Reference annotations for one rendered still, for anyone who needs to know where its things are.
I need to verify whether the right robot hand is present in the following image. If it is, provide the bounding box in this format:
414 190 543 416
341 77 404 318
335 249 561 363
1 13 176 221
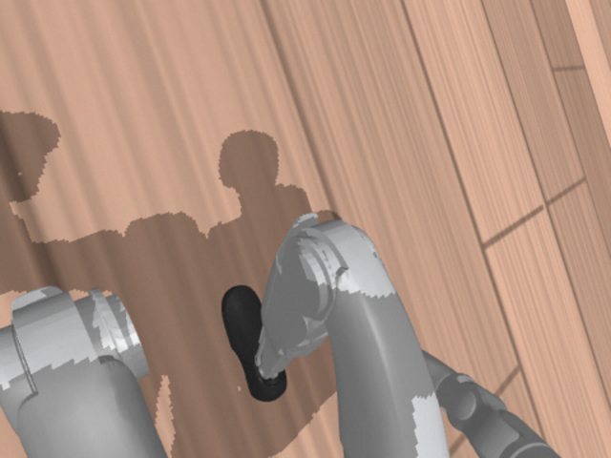
422 349 457 392

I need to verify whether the right robot foot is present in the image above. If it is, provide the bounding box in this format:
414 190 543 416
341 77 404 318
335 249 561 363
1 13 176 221
221 285 286 402

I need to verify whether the right robot arm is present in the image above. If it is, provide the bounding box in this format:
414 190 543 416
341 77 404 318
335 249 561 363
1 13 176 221
436 373 561 458

